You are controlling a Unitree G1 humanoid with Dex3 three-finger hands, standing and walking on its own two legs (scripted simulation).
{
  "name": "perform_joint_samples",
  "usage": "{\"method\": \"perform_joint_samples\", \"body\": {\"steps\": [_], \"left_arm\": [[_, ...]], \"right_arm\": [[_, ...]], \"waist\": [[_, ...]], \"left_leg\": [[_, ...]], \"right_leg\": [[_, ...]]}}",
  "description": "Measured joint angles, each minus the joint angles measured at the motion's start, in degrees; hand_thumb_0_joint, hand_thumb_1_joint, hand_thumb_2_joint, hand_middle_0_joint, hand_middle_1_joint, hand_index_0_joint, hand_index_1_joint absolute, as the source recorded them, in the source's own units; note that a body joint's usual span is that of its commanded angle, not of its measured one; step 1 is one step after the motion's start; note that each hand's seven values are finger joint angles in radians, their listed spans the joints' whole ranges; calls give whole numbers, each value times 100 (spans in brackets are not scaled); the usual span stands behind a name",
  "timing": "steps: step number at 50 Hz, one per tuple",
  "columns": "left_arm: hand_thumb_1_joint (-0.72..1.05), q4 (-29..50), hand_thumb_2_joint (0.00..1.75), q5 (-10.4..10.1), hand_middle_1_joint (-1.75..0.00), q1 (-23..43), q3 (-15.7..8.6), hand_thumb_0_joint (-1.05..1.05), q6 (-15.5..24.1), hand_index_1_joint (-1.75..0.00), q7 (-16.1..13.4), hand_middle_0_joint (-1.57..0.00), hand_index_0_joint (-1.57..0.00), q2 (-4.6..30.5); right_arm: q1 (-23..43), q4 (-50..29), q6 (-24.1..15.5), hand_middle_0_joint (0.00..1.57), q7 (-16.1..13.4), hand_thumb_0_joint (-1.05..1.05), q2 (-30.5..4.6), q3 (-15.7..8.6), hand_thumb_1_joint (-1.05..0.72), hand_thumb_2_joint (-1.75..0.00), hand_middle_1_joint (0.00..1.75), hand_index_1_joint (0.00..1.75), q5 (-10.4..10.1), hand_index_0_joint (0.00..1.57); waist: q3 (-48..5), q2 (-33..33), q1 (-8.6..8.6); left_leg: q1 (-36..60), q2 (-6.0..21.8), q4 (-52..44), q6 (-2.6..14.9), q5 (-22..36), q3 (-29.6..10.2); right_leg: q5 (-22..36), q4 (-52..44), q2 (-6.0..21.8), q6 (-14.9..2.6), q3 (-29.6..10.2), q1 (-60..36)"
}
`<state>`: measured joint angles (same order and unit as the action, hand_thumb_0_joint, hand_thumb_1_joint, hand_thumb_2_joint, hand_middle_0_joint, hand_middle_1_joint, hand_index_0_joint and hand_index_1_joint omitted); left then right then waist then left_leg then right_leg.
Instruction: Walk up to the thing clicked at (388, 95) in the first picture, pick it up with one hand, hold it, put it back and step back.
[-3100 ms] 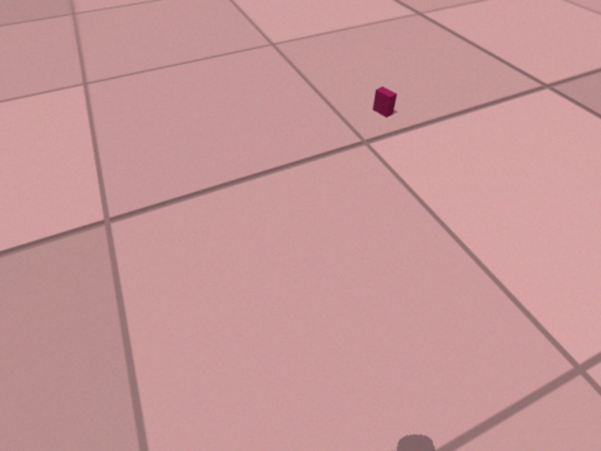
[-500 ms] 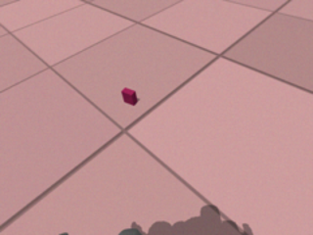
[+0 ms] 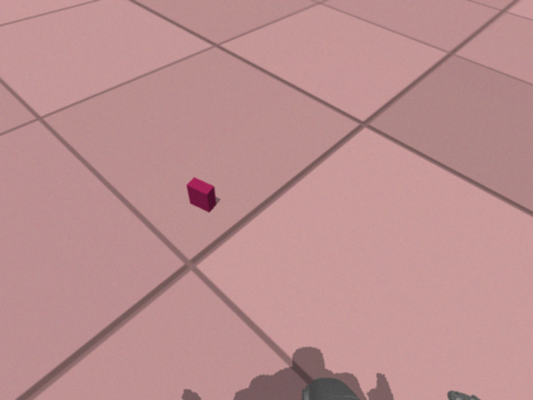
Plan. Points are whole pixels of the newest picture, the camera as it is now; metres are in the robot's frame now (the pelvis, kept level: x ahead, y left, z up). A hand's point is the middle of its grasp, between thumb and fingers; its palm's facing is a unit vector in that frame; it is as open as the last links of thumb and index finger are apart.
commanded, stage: walk up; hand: left
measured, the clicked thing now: (201, 195) +1.07 +0.26 -0.71
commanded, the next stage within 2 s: none
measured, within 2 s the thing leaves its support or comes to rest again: neither
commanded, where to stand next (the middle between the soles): +0.73 +0.02 m, yaw +2 degrees
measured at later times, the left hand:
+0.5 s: hand (148, 316) +0.28 +0.22 -0.11, palm faces -0.01 -0.92 -0.39, open 7.3 cm
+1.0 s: hand (129, 260) +0.42 +0.29 -0.16, palm faces -0.01 -0.95 -0.31, open 7.4 cm
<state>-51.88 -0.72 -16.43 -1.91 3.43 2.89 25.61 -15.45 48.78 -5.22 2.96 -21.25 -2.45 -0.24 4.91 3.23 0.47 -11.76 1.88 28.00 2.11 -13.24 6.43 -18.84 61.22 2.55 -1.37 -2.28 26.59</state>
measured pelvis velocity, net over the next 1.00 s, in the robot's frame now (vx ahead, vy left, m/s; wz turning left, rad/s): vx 0.38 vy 0.02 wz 0.04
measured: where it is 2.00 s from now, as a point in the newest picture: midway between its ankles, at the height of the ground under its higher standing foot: (256, 278)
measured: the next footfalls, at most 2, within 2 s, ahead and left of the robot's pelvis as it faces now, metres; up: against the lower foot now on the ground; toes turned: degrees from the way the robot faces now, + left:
right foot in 0.26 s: +0.28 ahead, -0.16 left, +0.00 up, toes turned -5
left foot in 0.74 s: +0.45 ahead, +0.12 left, +0.00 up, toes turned +7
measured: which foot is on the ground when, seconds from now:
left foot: down 0.00-0.30, up 0.32-0.72, down 0.74-1.00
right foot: up 0.00-0.24, down 0.26-0.78, up 0.80-1.00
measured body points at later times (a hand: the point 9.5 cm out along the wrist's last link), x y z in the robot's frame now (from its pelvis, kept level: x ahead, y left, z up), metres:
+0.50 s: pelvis +0.21 -0.05 +0.00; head +0.22 -0.08 +0.45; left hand +0.28 +0.26 -0.09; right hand +0.27 -0.37 -0.13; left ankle +0.23 +0.12 -0.66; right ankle +0.24 -0.15 -0.74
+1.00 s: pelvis +0.38 +0.02 +0.00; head +0.39 +0.05 +0.45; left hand +0.42 +0.34 -0.14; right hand +0.46 -0.29 -0.09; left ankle +0.41 +0.12 -0.74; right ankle +0.43 -0.15 -0.67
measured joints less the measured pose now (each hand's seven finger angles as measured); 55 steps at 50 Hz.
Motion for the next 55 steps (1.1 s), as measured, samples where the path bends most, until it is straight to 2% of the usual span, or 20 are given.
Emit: {"method": "perform_joint_samples", "body": {"steps": [4,6,9,12,14,15,16,18,21,28,32,36,38,39,40,42,44,46,51,55], "left_arm": [[91,79,90,52,-30,177,-41,1,-65,-29,116,-20,-21,-12],[91,61,90,85,-30,271,-59,1,-106,-29,164,-20,-21,-49],[91,38,90,105,-30,407,-77,1,-116,-29,212,-20,-21,-117],[91,24,90,113,-30,505,-103,1,-86,-29,226,-20,-21,-167],[91,15,90,121,-30,550,-135,1,-22,-29,192,-20,-21,-227],[91,22,90,136,-30,599,-146,1,25,-29,159,-20,-21,-292],[91,71,90,144,-30,621,-138,1,79,-29,129,-20,-21,-318],[91,158,90,87,-30,613,-103,1,146,-29,78,-20,-21,-365],[91,203,89,18,-30,443,-20,1,173,-29,4,-20,-21,-489],[91,132,89,75,-30,4,19,1,145,-30,-21,-21,-21,-463],[90,175,89,129,-30,-127,-63,1,139,-30,-2,-21,-21,-326],[90,185,89,131,-30,-244,-118,1,122,-30,2,-21,-21,-154],[90,147,90,136,-30,-308,-129,1,73,-30,-7,-21,-21,-56],[91,105,90,134,-30,-304,-141,1,31,-30,-30,-21,-21,-10],[91,64,90,115,-30,-295,-141,1,-21,-30,-53,-21,-21,-28],[91,-15,90,104,-30,-271,-77,1,-110,-29,-92,-20,-21,-105],[91,-63,90,84,-30,-223,-8,1,-146,-29,-89,-20,-21,-100],[91,-44,90,47,-30,-169,2,1,-137,-29,-62,-20,-21,-63],[91,-2,90,57,-30,-92,-46,1,-154,-29,21,-20,-21,-36],[91,-88,90,112,-30,-64,-68,1,-218,-29,96,-20,-21,-87]], "right_arm": [[-264,91,33,21,-7,0,-47,6,-90,-90,30,30,33,21],[-376,116,33,21,-1,0,-105,-14,-90,-90,30,30,35,21],[-518,154,57,21,-1,1,-201,-51,-90,-90,30,30,39,21],[-630,190,114,21,-12,1,-274,-83,-90,-90,30,30,49,21],[-665,214,163,21,-33,1,-334,-101,-90,-90,30,30,53,21],[-624,243,195,21,-59,1,-354,-114,-90,-90,30,30,50,21],[-587,252,228,21,-82,1,-322,-106,-90,-90,30,30,42,20],[-508,277,267,21,-103,1,-262,-20,-90,-90,30,30,42,20],[-329,292,286,21,-92,1,-294,14,-90,-90,30,30,-13,20],[-57,141,326,20,35,1,-388,-132,-90,-90,30,30,40,20],[-39,229,371,20,127,0,-371,-166,-90,-90,30,30,120,20],[9,315,355,20,182,1,-326,-172,-90,-90,30,30,157,20],[49,318,287,20,169,1,-276,-176,-90,-90,30,30,172,20],[106,299,231,20,145,1,-219,-173,-90,-90,30,30,190,20],[135,222,169,20,117,1,-206,-165,-90,-90,30,30,208,20],[154,76,89,21,71,1,-195,-149,-90,-90,30,30,135,20],[117,1,73,21,16,0,-123,-107,-90,-90,30,30,76,20],[39,-23,53,21,-27,0,-53,-39,-90,-90,30,30,40,20],[-170,-1,62,21,-47,0,-22,15,-90,-90,30,30,43,21],[-323,4,62,21,-48,0,-85,-22,-90,-90,30,30,65,21]], "waist": [[-24,36,30],[-24,-8,86],[-29,-116,158],[-77,-237,206],[-98,-429,187],[-40,-602,187],[3,-642,174],[48,-553,60],[47,-586,-81],[-20,-753,-128],[-46,-663,-200],[-64,-516,-276],[-84,-330,-266],[-27,-133,-271],[10,-68,-260],[43,-149,-145],[48,-139,-63],[49,-30,-42],[34,80,-36],[-12,8,10]], "left_leg": [[521,-106,-345,1,-148,112],[726,-136,-432,-27,-258,131],[946,-141,-409,-113,-508,132],[1059,-94,-146,-234,-909,105],[1023,89,328,-265,-1309,64],[868,263,847,-156,-1416,-32],[606,257,1534,-79,-1437,-227],[35,10,2817,6,-1461,-451],[-721,-152,3585,52,-1027,-713],[-1751,98,2672,-153,6,-1088],[-1739,271,1539,-231,279,-849],[-1341,345,653,-129,441,-584],[-1107,225,473,-101,543,-456],[-1053,95,591,-94,442,-332],[-1041,51,751,-75,279,-258],[-953,92,891,-12,50,-282],[-703,94,691,15,25,-287],[-411,21,372,2,76,-232],[145,-129,-95,56,18,-115],[505,-185,-314,50,-122,-16]], "right_leg": [[470,-931,292,139,96,365],[717,-1440,382,145,182,400],[1093,-2203,403,90,276,255],[1186,-2676,314,20,388,-101],[1133,-2804,123,23,506,-371],[978,-2676,5,22,617,-427],[808,-2538,-15,12,675,-467],[608,-2476,60,-22,642,-628],[652,-2940,68,-6,620,-1090],[628,-3713,-120,-22,800,-1852],[363,-3730,-132,26,937,-2088],[-105,-3414,-87,194,1028,-2229],[-479,-3008,76,249,1017,-2207],[-638,-2566,264,149,921,-2086],[-772,-1897,282,67,721,-1834],[-977,-586,25,-54,444,-1275],[-781,112,-119,-109,274,-785],[-409,147,-70,-104,108,-408],[271,-496,185,78,-42,137],[578,-1297,339,172,58,223]]}}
